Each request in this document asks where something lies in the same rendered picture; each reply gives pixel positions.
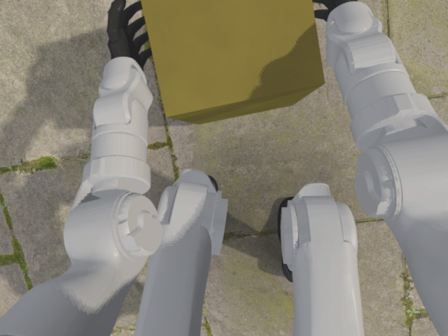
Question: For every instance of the left robot shin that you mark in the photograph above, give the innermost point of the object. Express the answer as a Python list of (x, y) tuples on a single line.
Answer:
[(168, 197)]

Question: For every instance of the left robot forearm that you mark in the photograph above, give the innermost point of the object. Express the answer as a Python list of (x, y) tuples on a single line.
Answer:
[(118, 161)]

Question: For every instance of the left robot hand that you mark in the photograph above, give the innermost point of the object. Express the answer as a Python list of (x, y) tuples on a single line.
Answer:
[(121, 35)]

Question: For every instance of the right robot upper arm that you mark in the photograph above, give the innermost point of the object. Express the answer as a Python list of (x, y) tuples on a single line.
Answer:
[(405, 182)]

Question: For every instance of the right robot thigh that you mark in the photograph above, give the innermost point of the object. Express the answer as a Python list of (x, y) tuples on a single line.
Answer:
[(326, 289)]

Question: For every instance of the right robot forearm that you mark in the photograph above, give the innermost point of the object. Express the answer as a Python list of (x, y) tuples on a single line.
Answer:
[(374, 83)]

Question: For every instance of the right robot hand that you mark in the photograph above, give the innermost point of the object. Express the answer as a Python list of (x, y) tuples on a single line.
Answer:
[(330, 4)]

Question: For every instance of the left robot upper arm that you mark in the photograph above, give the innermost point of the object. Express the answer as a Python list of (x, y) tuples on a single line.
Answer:
[(108, 241)]

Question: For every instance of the carton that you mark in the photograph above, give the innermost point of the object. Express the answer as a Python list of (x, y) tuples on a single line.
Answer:
[(220, 59)]

